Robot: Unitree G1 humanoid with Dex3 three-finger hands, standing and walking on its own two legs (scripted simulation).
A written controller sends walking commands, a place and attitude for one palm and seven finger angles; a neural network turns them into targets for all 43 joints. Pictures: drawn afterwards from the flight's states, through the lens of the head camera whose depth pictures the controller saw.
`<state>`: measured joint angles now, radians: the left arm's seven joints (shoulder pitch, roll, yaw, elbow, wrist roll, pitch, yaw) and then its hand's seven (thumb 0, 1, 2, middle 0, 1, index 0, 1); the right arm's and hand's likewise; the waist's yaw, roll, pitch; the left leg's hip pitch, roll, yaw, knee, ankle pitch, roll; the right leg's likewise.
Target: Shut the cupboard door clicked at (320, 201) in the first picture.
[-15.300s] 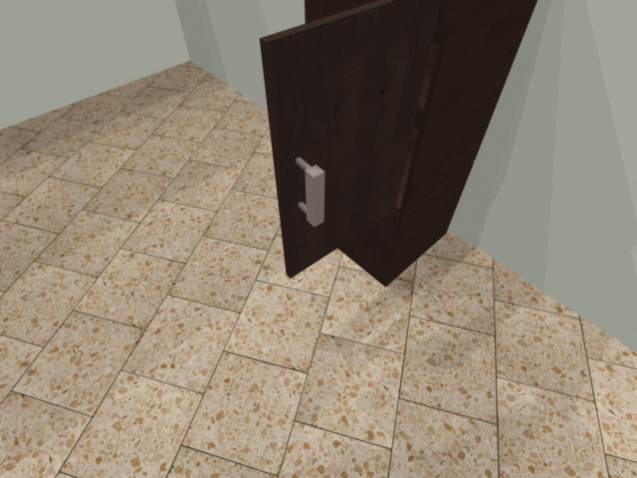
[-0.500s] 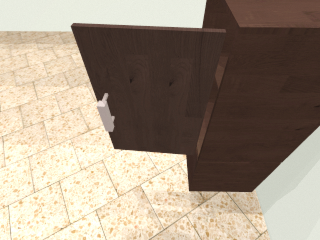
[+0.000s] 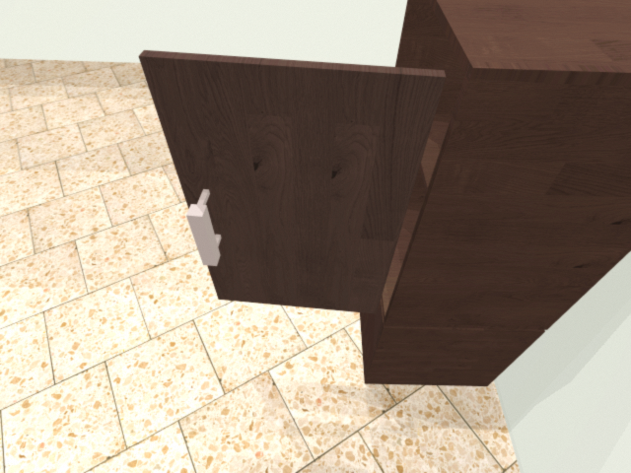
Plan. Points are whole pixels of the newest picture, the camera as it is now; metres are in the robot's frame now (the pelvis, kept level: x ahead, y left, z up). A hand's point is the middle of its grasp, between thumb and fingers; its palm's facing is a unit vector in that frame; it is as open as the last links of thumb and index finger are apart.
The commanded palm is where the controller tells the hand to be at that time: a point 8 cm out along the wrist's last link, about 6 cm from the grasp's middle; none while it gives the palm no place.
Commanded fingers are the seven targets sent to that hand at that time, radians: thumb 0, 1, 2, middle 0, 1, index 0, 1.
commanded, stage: shuffle to correct the standing spot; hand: left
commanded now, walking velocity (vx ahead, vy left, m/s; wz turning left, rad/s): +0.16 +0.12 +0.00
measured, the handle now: (208, 227) +0.51 +0.23 -0.04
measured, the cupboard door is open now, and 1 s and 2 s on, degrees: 86 86 86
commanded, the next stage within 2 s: come to a stop and stand still in 0.08 s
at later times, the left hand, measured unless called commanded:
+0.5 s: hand out of the picture +0.07 +0.22 -0.17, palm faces +0.00 -0.97 -0.26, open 7.4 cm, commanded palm none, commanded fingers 0.00 0.90 0.90 -0.20 -0.30 -0.20 -0.30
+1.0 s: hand out of the picture +0.03 +0.21 -0.17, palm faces +0.00 -0.98 -0.20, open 7.3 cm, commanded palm none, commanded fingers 0.00 0.90 0.90 -0.20 -0.30 -0.20 -0.30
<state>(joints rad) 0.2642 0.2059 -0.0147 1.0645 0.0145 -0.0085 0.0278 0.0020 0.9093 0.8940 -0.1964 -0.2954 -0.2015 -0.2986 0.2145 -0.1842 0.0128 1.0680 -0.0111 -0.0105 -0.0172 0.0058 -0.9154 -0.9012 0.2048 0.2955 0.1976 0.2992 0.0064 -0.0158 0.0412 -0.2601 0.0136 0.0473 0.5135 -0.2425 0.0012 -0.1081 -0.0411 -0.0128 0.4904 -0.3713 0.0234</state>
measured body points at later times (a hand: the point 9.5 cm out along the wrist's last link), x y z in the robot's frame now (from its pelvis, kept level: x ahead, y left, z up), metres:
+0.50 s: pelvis +0.04 +0.02 +0.00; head +0.07 +0.01 +0.45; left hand +0.07 +0.27 -0.15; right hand +0.06 -0.21 -0.16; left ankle +0.02 +0.12 -0.73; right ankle +0.02 -0.10 -0.74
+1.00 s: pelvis -0.01 +0.03 +0.00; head -0.02 +0.04 +0.45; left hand +0.03 +0.26 -0.15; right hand +0.02 -0.20 -0.14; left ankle +0.02 +0.12 -0.73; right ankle +0.02 -0.10 -0.73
